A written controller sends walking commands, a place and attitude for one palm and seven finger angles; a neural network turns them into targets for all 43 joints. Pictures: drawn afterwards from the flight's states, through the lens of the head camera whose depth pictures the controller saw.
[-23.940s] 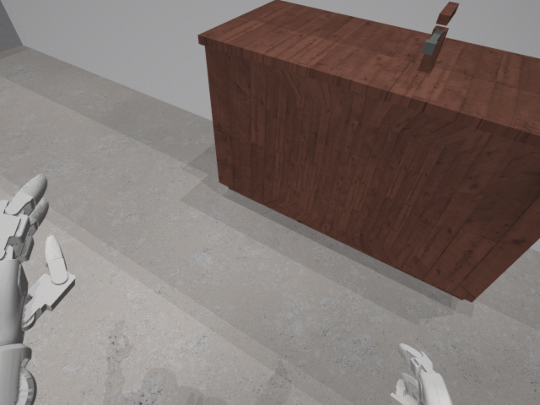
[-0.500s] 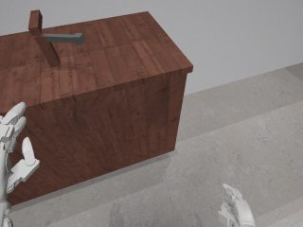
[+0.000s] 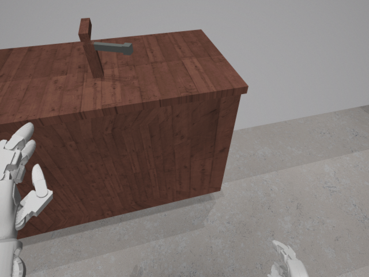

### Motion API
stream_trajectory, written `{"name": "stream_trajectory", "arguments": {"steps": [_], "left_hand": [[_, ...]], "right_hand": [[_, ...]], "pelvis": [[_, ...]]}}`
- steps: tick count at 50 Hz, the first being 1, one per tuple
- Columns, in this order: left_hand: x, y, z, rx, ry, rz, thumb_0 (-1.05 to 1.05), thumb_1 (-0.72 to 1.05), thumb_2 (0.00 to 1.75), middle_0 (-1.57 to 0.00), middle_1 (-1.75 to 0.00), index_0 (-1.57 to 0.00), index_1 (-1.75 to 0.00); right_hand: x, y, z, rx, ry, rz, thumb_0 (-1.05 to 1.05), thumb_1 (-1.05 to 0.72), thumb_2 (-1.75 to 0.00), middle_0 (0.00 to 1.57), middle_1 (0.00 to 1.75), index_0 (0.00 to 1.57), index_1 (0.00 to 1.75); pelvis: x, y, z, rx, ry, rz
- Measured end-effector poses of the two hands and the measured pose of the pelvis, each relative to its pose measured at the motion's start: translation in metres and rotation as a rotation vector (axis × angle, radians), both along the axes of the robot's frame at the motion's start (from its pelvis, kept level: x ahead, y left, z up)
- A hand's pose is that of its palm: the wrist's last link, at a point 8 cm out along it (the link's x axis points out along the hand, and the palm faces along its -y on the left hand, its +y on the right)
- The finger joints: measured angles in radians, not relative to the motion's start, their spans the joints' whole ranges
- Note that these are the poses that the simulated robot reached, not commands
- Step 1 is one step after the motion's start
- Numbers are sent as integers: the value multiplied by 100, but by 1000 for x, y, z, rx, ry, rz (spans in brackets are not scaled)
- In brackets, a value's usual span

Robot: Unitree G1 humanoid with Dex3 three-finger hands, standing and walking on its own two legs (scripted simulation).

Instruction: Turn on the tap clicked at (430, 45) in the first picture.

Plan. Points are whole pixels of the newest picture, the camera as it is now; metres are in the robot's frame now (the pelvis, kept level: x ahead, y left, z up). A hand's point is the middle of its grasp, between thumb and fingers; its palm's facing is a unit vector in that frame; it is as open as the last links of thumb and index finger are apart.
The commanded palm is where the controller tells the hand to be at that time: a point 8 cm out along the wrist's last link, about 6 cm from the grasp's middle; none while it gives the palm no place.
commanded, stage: stop stepping back and stand still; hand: left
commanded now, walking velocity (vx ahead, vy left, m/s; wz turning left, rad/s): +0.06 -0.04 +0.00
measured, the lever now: (127, 48) +0.74 +0.22 +0.16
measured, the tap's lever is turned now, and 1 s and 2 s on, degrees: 64 64 64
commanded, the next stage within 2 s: stand and check the lever's angle in 0.04 s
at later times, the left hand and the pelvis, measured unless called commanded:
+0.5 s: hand (54, 174) +0.25 +0.23 +0.16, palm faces +0.37 -0.83 -0.41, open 7.4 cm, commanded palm +0.19 +0.27 +0.19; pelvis +0.03 -0.01 +0.01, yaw -1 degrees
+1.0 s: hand (51, 171) +0.25 +0.24 +0.16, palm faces +0.37 -0.85 -0.38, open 7.4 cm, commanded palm +0.20 +0.29 +0.19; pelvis +0.03 +0.01 +0.01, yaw -1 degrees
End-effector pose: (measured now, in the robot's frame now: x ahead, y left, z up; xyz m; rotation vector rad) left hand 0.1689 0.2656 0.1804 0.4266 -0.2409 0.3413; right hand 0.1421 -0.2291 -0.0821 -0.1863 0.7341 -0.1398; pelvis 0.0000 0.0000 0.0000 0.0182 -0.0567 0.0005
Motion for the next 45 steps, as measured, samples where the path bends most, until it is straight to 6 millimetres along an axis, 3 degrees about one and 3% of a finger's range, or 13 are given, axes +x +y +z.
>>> {"name": "stream_trajectory", "arguments": {"steps": [8, 16, 25, 34, 45], "left_hand": [[8, 11, 11, 58, -6, 82, 1, 89, 90, -21, -31, -21, -30], [19, -9, -10, -30, 65, 28, 1, 89, 90, -20, -31, -21, -30], [38, 8, 0, 33, 57, 30, 1, 89, 90, -21, -31, -22, -30], [45, 6, -6, -1, 82, 5, 1, 89, 90, -20, -31, -21, -30], [44, 17, -2, -3, 71, 35, 1, 89, 90, -21, -31, -21, -30]], "right_hand": [[19, 12, 3, 66, -47, 34, 2, -91, -89, 21, 30, 20, 30], [29, -8, 0, 12, 11, 40, 2, -91, -89, 21, 30, 20, 30], [41, -20, 17, -45, -2, -21, 2, -91, -90, 20, 30, 20, 30], [54, -9, 21, -30, -30, -15, 2, -91, -90, 21, 30, 20, 30], [54, 8, 16, -9, -9, 5, 2, -91, -89, 21, 30, 20, 30]], "pelvis": [[6, -9, 2, 6, 9, 8], [14, -11, 2, -27, 17, 4], [25, -6, 9, -20, 31, -13], [31, 0, 10, -25, 43, -20], [32, 6, 11, -26, 46, -22]]}}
